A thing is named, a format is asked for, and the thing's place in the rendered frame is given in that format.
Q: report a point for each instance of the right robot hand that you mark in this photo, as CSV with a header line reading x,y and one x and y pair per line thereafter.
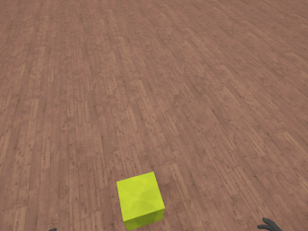
x,y
269,225

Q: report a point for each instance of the carton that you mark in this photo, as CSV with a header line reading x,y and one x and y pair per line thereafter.
x,y
140,200

